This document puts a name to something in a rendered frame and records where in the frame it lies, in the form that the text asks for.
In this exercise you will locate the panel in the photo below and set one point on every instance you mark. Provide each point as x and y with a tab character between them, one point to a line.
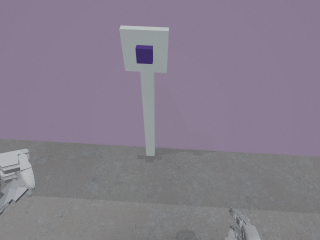
158	37

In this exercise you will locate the robot right hand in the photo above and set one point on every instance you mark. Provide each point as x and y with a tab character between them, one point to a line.
247	232

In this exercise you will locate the robot left hand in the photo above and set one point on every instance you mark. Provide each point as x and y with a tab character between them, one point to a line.
16	169

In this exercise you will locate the button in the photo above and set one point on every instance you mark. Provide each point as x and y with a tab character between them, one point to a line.
144	54

